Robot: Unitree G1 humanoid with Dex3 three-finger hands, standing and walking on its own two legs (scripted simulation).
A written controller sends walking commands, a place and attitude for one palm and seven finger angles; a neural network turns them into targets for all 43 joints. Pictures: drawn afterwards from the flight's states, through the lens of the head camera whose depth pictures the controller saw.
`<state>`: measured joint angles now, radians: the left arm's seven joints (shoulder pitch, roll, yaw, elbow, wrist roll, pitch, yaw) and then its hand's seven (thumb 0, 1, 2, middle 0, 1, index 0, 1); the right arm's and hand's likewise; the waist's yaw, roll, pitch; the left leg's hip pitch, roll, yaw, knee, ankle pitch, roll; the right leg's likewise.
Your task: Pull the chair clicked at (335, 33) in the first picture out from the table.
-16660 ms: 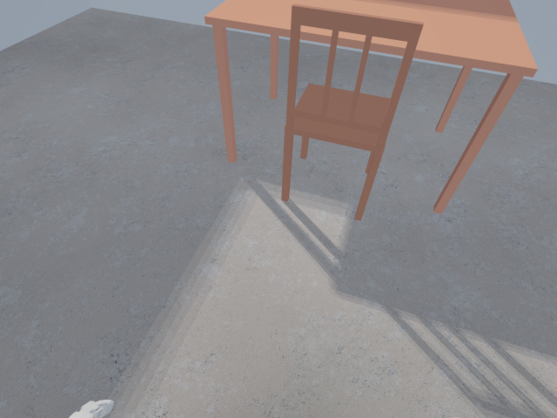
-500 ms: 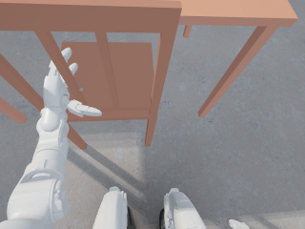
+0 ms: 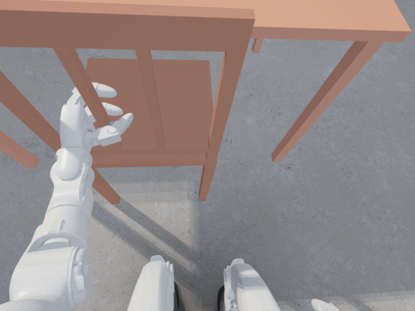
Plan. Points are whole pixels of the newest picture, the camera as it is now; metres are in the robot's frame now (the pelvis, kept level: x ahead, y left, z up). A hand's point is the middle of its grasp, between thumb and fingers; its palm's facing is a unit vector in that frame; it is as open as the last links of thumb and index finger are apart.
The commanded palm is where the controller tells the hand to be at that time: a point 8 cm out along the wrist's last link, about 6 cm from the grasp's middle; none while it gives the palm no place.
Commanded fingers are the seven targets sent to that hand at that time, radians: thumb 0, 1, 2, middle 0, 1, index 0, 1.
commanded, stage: hook a spindle and tug to test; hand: left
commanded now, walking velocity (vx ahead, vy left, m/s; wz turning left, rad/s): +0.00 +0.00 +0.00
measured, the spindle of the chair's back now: (97, 110) +0.49 +0.20 +0.02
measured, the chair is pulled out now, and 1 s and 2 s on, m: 0.00 0.05 0.19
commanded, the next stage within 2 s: step backward, pulling the chair out in 0.74 s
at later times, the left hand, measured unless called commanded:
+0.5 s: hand (116, 136) +0.43 +0.16 +0.02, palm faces +0.03 -1.00 -0.02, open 5.0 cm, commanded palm +0.40 +0.20 +0.02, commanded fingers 0.00 0.90 0.90 -0.50 -1.45 -0.50 -1.45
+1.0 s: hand (117, 146) +0.40 +0.15 +0.03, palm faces +0.10 -0.99 -0.12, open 5.1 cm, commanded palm +0.38 +0.20 +0.03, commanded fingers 0.00 0.90 0.90 -0.50 -1.45 -0.50 -1.45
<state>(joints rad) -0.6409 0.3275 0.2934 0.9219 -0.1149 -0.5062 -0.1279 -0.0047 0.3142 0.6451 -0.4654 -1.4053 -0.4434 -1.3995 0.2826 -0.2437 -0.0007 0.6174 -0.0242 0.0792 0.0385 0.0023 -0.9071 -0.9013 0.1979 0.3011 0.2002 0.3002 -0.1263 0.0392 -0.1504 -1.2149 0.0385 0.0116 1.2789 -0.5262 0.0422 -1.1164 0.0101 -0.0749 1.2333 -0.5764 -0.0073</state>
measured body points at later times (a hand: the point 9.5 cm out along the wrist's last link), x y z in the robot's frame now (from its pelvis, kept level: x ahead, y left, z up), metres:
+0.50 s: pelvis +0.01 +0.00 +0.01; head +0.15 +0.02 +0.44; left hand +0.42 +0.21 +0.02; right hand +0.10 -0.25 -0.11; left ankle +0.03 +0.09 -0.62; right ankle +0.00 -0.12 -0.62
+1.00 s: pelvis +0.01 +0.00 +0.06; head +0.13 +0.00 +0.49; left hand +0.39 +0.20 +0.04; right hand +0.10 -0.25 -0.07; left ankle +0.03 +0.09 -0.62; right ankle +0.00 -0.12 -0.62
